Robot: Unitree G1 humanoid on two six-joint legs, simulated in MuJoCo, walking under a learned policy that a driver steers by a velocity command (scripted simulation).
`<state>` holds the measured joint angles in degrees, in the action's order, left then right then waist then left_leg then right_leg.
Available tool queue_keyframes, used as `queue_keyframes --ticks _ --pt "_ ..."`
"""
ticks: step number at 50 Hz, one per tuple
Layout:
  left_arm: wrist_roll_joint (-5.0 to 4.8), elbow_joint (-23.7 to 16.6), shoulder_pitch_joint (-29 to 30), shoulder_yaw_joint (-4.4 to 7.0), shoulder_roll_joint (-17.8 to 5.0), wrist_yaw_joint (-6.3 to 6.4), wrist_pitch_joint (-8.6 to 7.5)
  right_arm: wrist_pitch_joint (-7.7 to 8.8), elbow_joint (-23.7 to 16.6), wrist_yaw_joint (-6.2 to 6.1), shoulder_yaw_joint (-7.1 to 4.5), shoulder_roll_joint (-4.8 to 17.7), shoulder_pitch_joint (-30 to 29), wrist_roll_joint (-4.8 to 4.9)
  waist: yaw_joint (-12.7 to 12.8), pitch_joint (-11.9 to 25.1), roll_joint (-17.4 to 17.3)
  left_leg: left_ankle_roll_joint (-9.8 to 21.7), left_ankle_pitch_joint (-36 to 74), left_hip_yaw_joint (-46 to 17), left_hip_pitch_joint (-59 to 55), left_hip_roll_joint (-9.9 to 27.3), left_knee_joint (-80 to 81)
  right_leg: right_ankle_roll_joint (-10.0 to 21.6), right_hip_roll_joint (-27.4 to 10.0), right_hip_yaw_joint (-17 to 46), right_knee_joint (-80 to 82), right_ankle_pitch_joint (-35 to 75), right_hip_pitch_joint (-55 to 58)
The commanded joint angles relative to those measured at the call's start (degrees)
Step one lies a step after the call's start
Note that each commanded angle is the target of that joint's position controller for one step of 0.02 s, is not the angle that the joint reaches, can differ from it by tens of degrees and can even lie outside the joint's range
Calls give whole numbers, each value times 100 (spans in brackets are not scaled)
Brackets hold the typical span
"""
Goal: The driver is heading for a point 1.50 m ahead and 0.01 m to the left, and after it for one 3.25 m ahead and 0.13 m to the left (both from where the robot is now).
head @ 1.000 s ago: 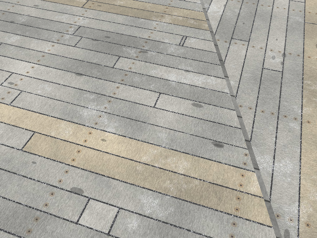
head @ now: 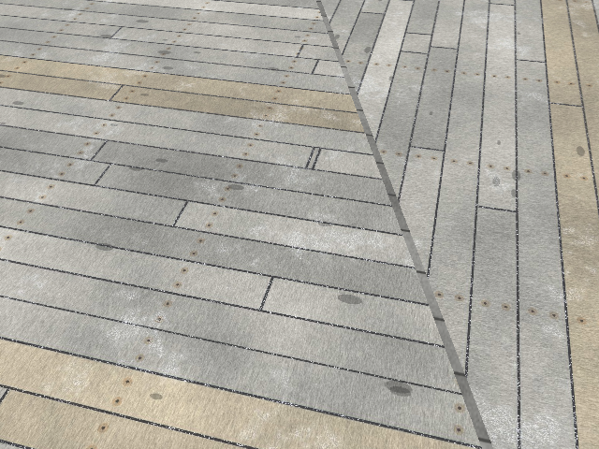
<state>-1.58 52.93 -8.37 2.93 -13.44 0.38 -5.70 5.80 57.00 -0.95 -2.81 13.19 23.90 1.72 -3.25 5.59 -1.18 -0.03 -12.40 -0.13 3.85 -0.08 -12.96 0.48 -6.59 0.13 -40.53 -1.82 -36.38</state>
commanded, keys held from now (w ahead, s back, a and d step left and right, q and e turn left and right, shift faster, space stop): w+shift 0.98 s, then w+q+shift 0.02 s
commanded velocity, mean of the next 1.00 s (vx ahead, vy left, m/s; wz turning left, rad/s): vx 0.96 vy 0.00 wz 0.00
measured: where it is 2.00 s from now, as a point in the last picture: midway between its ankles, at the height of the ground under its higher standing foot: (286, 156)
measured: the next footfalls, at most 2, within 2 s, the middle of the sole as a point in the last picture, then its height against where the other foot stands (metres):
right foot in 0.12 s outside the picture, level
left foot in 0.64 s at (323, 406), level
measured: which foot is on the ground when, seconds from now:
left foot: down 0.00-0.12, up 0.14-0.62, down 0.64-1.00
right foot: up 0.00-0.10, down 0.12-0.66, up 0.68-1.00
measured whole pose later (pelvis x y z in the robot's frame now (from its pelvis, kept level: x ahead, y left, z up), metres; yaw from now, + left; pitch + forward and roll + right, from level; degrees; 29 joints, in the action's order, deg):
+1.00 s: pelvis +0.79 -0.14 -0.02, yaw +0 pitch +1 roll +3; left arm -0.8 42.3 -1.0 0.1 -13.2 -0.9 -7.0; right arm 7.4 55.8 0.9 -1.2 11.6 28.0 1.3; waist -5.5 0.2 1.6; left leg 3.1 -19.0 1.6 -5.9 -4.6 -13.2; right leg 2.0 -8.4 1.5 -38.6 10.8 -45.2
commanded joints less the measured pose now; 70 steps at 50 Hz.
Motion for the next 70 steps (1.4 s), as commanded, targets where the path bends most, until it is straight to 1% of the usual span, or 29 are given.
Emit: queue_keyframes --ticks 1,5,6,7,8,9,11,16,25,29,31,32,33,34,35,37,38,41,45,51,53,55,56,57,58,60,62,64,70 --pt "-48 -458 522 21 -350 -72 -110 73 -402 -1 -221 1034 -274 67 200 -1043 -499 1009 -1299 -940 775 1580 829 56 7 -123 419 -239 282" --pt "-84 -102 -1005 215 -679 -93 -156 -45 -507 61 -158 820 -543 -58 1020 -626 -298 906 -269 -491 1159 1298 -887 332 395 -565 687 -1220 2248" --pt "-32 321 -2477 424 -1165 -57 -163 -39 -671 89 -34 471 -760 -178 1599 82 572 695 725 -12 2233 823 -3328 553 -70 298 862 -1861 4014" --pt "95 351 -2938 452 -1758 -109 -176 139 -988 111 188 -310 -564 -247 1302 404 2465 524 -1453 -31 4177 -22 -5754 992 -1064 2684 1589 -3369 5200" --pt "155 258 -2838 319 -1254 -197 -295 336 -1039 106 148 -89 -481 60 1176 615 2411 721 -1413 -843 5327 -342 -6955 1442 -1581 4930 2849 -4882 5346" --pt "131 175 -2343 173 -814 -256 -356 425 -1190 137 90 333 -968 247 1033 50 1330 962 -844 -935 6031 99 -7401 1310 -1689 4517 2779 -4758 5078" --pt "174 57 -1561 7 -463 -346 -302 351 -1318 143 130 295 -1283 -11 634 -270 343 952 216 -688 5578 677 -6855 1111 -1196 2979 2631 -3453 3894" --pt "180 271 -1558 -136 -260 -284 -269 -49 -1347 195 108 260 -1376 -66 274 -942 278 574 1287 -399 5255 935 -5893 960 -508 1446 3160 -1704 2657" --pt "144 552 -2994 -253 -291 123 -131 193 -2113 537 130 76 -3606 86 843 -1437 400 544 2523 616 4258 148 -2241 377 -201 -36 3704 1873 3898" --pt "254 574 -2949 -128 -713 229 2 263 -2426 616 5 394 -3736 105 398 -1030 1135 833 1604 1003 3262 -546 -1741 309 -581 -126 2591 5994 4969" --pt "502 469 -2551 -59 -880 241 77 125 -1993 492 -289 1017 -1727 245 -777 93 1411 1112 1312 816 1100 -705 -2028 303 -559 -25 267 8317 4820" --pt "349 218 -1761 -2 -1086 196 72 2 -1422 342 -316 1115 -113 106 -1525 765 1579 1420 1269 -9 -1051 82 -1730 386 -606 -105 -1449 7102 3351" --pt "357 -18 -2495 -271 156 35 -28 -8 -1244 301 -361 1498 591 -231 -676 1805 -621 2451 -633 -3056 -3877 1819 -2198 134 724 393 -4515 47 346" --pt "-7 94 -2539 -322 63 -137 -334 39 -990 277 -307 1005 721 -277 -734 2413 -993 2587 -2220 -4893 -4075 2100 -836 448 1041 1378 -5074 -2505 -465" --pt "-241 -261 -1529 -138 -507 -127 -413 77 -908 216 -217 599 285 -218 -676 1125 -1091 2095 -2152 -3943 -3243 1741 -407 703 528 1095 -4863 -2262 -1072" --pt "-179 -496 -779 -136 -378 -109 -426 147 -897 337 -48 178 -594 -238 -46 -325 542 1759 -885 -2630 -690 1377 42 750 198 793 -4366 -1641 -747" --pt "-115 -469 -1036 -125 -263 -117 -319 173 -899 368 12 64 -906 -321 382 -570 491 1685 -793 -2183 267 1164 184 699 -26 805 -4183 -1441 -362" --pt "-30 -632 -1135 -227 73 -39 -25 158 -740 377 35 220 -1182 -137 861 -1107 -166 1596 -858 -1467 1880 1002 638 386 -442 603 -3639 -1477 -329" --pt "247 -1107 147 -202 -255 7 -98 279 -653 227 11 497 -642 -133 445 -1290 113 1335 588 -414 2259 407 735 119 -332 72 -1466 822 -72" --pt "-4 -1653 1618 -193 -402 -268 -252 112 -373 77 -30 849 526 1 -81 -1526 37 1170 1606 -510 -107 1060 625 156 195 -62 1190 1206 125" --pt "-19 -1602 915 -8 -803 -284 -268 -50 -381 54 -82 1036 467 -140 440 -960 -324 1002 3639 -699 -925 1295 -379 303 489 -28 1183 413 780" --pt "-101 -1129 -1495 240 -1341 -145 -178 -155 -580 85 -39 1064 9 -368 1774 613 -563 714 4068 -507 396 970 -3238 578 217 206 387 -281 3996" --pt "194 -946 -2248 413 -2001 -97 -136 -7 -758 149 184 32 951 -257 1275 1919 1203 391 1288 -294 2806 31 -5858 1304 -1416 2966 788 -2793 6554" --pt "239 -861 -2461 347 -1683 -195 -190 141 -712 178 282 -83 1176 113 1258 2791 2272 481 -1234 -1036 3553 -179 -6986 1471 -1882 5162 2200 -4703 7028" --pt "202 -831 -2047 229 -1126 -161 -199 150 -902 105 89 556 318 345 1319 1582 1798 553 -961 -914 4177 148 -7303 1031 -1682 4394 2472 -4462 6334" --pt "230 -753 -1334 163 -857 -167 -200 125 -1225 25 36 612 -740 114 1088 199 368 534 -409 -663 4197 628 -6942 767 -1418 2580 2423 -2153 4466" --pt "339 -618 -752 71 -417 -196 -239 -111 -1249 106 -30 361 -430 131 463 -216 607 553 -113 -738 3459 1014 -6595 760 -1133 1585 2732 -1567 3143" --pt "182 -540 -427 68 -273 -226 -220 -358 -1325 149 -43 162 -460 184 262 -695 669 545 -229 -650 3491 1190 -6338 604 -965 549 2956 -983 2639" --pt "297 -554 -445 188 -789 -45 -211 -441 -1766 242 -68 312 -1303 13 212 -1446 237 450 1635 -190 4080 1036 -4852 562 -646 -1101 3413 94 2576"
Over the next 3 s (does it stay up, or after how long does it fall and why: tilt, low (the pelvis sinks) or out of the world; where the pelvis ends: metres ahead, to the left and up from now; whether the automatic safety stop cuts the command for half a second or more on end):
stays up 2.00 0.04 -0.03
